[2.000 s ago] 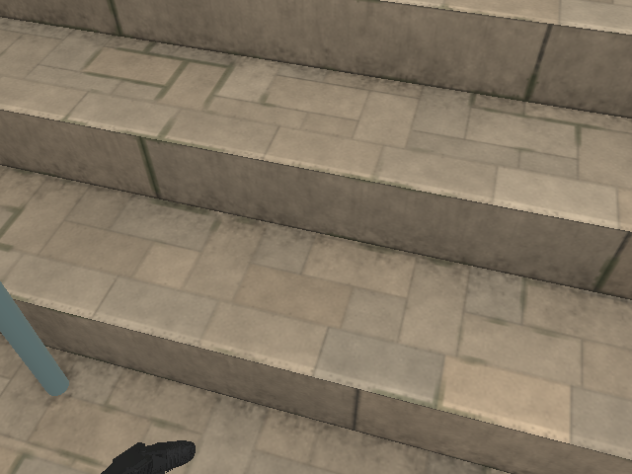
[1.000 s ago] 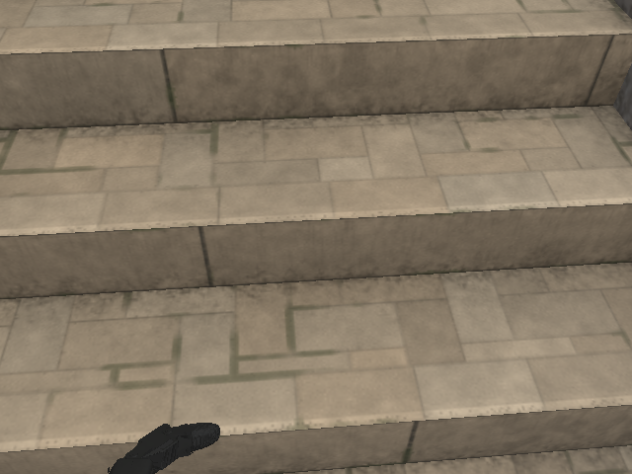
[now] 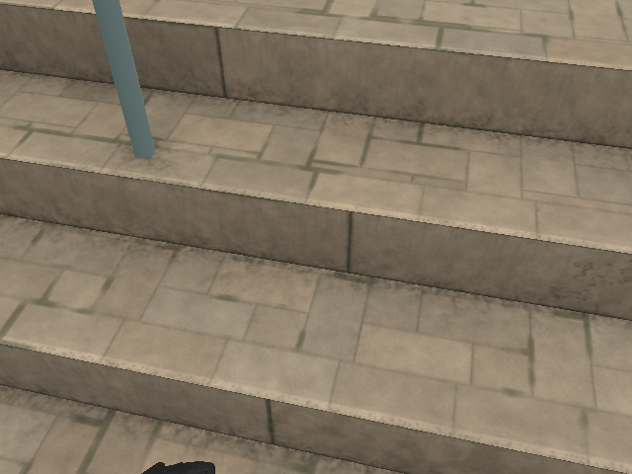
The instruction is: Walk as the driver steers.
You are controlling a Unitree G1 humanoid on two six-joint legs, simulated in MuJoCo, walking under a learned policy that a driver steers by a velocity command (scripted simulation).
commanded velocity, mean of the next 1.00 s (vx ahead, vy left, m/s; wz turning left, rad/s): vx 0.50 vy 0.00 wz -0.31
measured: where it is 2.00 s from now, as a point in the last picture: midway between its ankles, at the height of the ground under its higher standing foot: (537, 55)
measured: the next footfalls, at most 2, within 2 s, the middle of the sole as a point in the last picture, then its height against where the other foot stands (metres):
right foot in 0.28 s outside the picture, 0.17 m higher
left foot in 0.74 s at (333, 333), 0.17 m higher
